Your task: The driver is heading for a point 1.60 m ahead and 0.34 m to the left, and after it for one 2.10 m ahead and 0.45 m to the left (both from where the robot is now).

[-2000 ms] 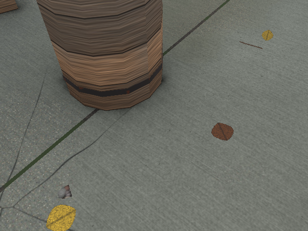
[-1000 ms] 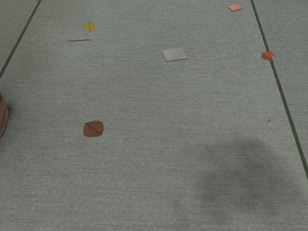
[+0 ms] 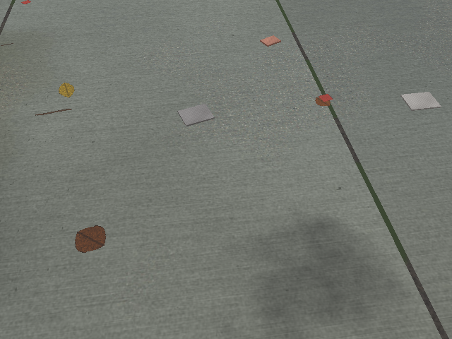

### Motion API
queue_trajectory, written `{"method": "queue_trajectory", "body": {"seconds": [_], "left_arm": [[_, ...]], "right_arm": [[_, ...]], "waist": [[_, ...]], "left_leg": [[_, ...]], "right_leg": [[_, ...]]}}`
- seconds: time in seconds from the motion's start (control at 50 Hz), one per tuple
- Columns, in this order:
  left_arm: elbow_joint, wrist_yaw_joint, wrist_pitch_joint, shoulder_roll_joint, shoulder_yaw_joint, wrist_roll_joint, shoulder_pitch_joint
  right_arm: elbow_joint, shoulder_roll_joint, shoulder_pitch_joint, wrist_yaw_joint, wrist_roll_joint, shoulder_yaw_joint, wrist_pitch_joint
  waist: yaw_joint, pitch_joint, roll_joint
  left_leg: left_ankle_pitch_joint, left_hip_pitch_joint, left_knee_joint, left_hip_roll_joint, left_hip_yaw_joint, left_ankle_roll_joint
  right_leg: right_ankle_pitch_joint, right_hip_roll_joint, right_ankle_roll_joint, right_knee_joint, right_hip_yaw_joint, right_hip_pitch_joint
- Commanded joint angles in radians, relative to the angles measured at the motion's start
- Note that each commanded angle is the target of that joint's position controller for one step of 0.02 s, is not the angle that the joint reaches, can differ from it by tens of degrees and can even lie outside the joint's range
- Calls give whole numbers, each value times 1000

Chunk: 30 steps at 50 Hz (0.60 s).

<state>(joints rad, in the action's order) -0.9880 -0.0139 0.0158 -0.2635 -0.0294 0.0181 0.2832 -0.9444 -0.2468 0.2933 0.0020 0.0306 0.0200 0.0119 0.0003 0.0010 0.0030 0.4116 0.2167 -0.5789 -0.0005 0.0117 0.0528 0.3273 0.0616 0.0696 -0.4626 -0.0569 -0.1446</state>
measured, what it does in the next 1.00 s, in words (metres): walks ahead: right foot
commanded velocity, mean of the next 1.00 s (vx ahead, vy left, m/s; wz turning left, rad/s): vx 0.44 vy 0.00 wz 0.00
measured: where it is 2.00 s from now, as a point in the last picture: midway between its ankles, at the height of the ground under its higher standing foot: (227, 205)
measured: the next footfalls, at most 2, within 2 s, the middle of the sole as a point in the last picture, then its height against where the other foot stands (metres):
right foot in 0.52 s outside the picture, level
left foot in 1.06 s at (208, 293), level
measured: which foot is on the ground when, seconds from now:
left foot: down 0.00-0.50, up 0.52-1.00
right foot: down 0.00-0.08, up 0.10-0.50, down 0.52-1.00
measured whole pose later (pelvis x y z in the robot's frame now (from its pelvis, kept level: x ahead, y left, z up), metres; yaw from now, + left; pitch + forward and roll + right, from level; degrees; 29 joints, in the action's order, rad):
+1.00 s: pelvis +0.48 +0.00 -0.01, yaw +0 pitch +1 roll -1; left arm -1.08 -0.01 -0.09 -0.17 -0.02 0.02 0.48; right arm -0.87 -0.19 -0.01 -0.03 0.02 0.02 -0.04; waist 0.07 -0.06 0.02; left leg 0.06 0.57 -0.60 0.05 0.08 0.07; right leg 0.32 0.09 0.08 -0.17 0.07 0.13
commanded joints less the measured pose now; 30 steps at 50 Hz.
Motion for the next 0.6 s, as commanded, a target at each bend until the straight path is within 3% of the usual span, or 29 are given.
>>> {"method": "queue_trajectory", "body": {"seconds": [0.02, 0.06, 0.08, 0.1, 0.12, 0.14, 0.18, 0.26, 0.34, 0.4, 0.44, 0.48, 0.5, 0.52, 0.54, 0.56, 0.58, 0.6], "left_arm": [[32, 3, -19, -160, -41, 2, -4], [57, 9, -30, -139, -41, -7, -93], [90, 12, -40, -82, -25, -9, -157], [127, 18, -53, -37, -14, -3, -201], [129, 19, -59, -108, -29, 25, -208], [103, 29, -67, -94, -28, 21, -156], [74, 46, -75, -76, -26, 15, -108], [95, 57, -60, -43, -18, 25, -175], [164, 59, -57, -9, 1, 16, -340], [195, 54, -56, -10, 7, 8, -392], [189, 43, -58, -32, -3, 7, -339], [122, 26, -70, -73, -27, 4, -123], [69, 15, -78, -98, -43, 11, 35], [42, 4, -84, -178, -66, 36, 190], [43, 9, -79, -241, -77, 44, 202], [46, 18, -72, -187, -73, -2, 114], [65, 20, -77, -123, -55, -10, 2], [66, 25, -89, -72, -43, -6, -44]], "right_arm": [[72, -64, -45, -8, -1, 13, -44], [12, -60, 115, -10, -10, 17, -64], [-22, -124, 228, 2, -4, 34, -73], [-56, -216, 335, 3, -8, 61, -76], [-60, -187, 301, 3, -6, 55, -71], [-38, -143, 229, 1, -5, 44, -76], [-20, -108, 157, -1, -7, 34, -91], [-73, -62, 235, 1, -17, 17, -107], [-95, -62, 254, 6, -13, 10, -106], [-111, -80, 261, 8, -12, 11, -109], [-115, -93, 234, 10, -16, 13, -111], [-114, -116, 202, 14, -18, 19, -107], [-111, -120, 189, 13, -21, 19, -104], [-85, -75, 210, 9, -21, 8, -101], [-77, 44, 334, -1, -47, -8, -96], [-71, -71, 232, 2, -23, 20, -92], [-35, -80, 133, -3, -19, 28, -97], [-28, -66, 95, -6, -17, 27, -102]], "waist": [[-1, -141, -132], [-89, -110, -89], [-138, -105, 60], [-167, -105, 262], [-121, -165, 133], [-67, -169, 60], [-21, -137, 62], [-31, -108, 89], [-54, -139, 103], [-55, -148, 126], [-14, -124, 121], [82, -5, 104], [147, 75, 85], [180, 189, -21], [98, 295, -220], [99, 193, -75], [57, 43, -56], [32, -15, -23]], "left_leg": [[-5, 114, -16, 5, 18, 38], [-42, -187, 160, -15, 10, 62], [102, -336, 303, 118, -207, 91], [325, -414, 480, 329, -584, 165], [274, -350, 479, 384, -618, 193], [197, -312, 463, 342, -539, 182], [6, -299, 475, 267, -383, 143], [-422, -314, 443, 204, -197, 131], [-592, -239, 443, 171, -110, 129], [-682, -214, 444, 189, -89, 126], [-888, -231, 375, 210, -70, 110], [-1116, -255, 125, 201, -37, 80], [-1027, -169, -76, 169, -11, 64], [-654, 20, -378, 116, 20, 54], [125, 333, -742, -70, 10, 22], [50, 419, -797, -23, -87, 45], [-63, 436, -756, 30, -75, 54], [-120, 389, -702, 61, -71, 55]], "right_leg": [[403, -288, 170, 297, -390, -108], [329, -194, 113, 183, -246, -289], [256, -95, 57, -25, -118, -452], [163, 24, 15, -309, 63, -605], [159, -32, 21, -451, 28, -652], [82, -66, 25, -509, 6, -628], [-27, -105, 16, -533, 27, -587], [-117, -108, -24, -534, 100, -602], [-188, -88, -43, -339, 155, -550], [-215, -64, -13, -191, 181, -428], [-209, -37, 25, -142, 184, -313], [-189, 12, 66, -88, 180, -85], [-200, -5, 88, -38, 158, 118], [19, -236, 129, -5, -101, 339], [103, -507, 279, 141, -635, 516], [206, -448, 263, 226, -657, 393], [157, -410, 231, 246, -472, 233], [-1, -364, 207, 275, -361, 113]]}}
